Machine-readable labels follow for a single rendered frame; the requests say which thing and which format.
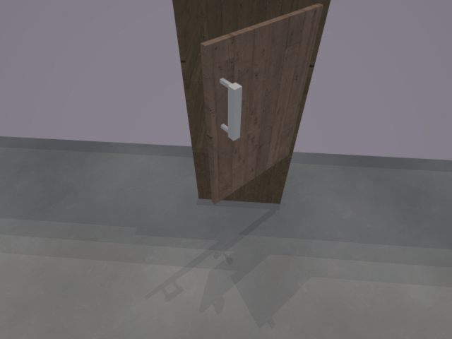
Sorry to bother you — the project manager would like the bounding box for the cupboard door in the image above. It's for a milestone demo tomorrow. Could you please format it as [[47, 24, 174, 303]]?
[[200, 4, 323, 204]]

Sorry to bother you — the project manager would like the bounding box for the handle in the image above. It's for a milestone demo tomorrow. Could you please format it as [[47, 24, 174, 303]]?
[[220, 78, 242, 141]]

